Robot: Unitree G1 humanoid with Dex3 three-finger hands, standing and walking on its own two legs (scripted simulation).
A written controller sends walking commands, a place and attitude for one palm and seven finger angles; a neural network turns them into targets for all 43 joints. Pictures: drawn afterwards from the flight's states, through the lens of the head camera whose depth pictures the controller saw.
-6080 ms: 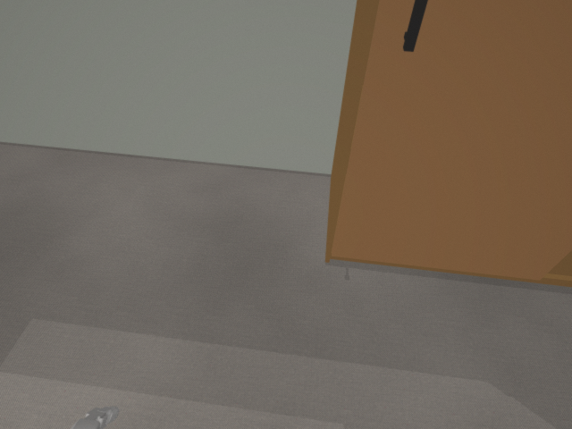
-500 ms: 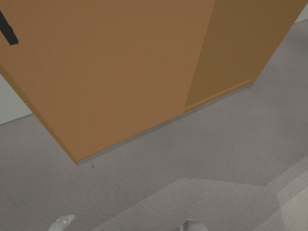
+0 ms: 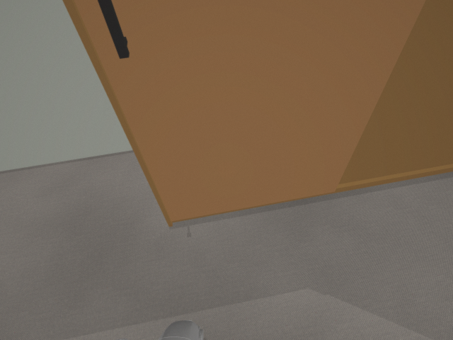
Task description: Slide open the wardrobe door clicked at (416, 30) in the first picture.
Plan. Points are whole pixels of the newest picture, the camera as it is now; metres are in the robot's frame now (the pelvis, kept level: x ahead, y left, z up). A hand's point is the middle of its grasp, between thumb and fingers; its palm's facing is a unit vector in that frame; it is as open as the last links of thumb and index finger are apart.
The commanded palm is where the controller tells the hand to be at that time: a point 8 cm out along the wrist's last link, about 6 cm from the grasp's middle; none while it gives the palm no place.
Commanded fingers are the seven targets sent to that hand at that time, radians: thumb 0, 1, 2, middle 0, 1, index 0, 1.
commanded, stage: turn to face it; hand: left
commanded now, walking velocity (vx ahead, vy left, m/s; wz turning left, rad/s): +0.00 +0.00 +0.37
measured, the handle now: (107, 0) +0.68 +0.26 +0.26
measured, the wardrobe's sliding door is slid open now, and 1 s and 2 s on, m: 0.00 0.00 0.00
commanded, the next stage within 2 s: take the last steps up to it in 0.32 s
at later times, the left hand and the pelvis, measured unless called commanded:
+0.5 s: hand out of the picture +0.01 +0.28 -0.17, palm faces +0.21 -0.96 -0.20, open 7.4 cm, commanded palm none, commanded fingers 0.00 0.90 0.90 -0.20 -0.30 -0.20 -0.30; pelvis -0.01 +0.07 +0.01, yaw +9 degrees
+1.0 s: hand out of the picture +0.05 +0.19 -0.16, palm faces +0.23 -0.95 -0.22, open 7.3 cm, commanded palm none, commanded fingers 0.00 0.90 0.90 -0.20 -0.30 -0.20 -0.30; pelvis +0.08 +0.01 +0.00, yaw +11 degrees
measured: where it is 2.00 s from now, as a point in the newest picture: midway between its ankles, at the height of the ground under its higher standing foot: outside the picture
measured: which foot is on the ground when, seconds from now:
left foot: up 0.00-0.14, down 0.16-0.84, up 0.86-1.00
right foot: down 0.00-0.16, up 0.18-0.82, down 0.84-1.00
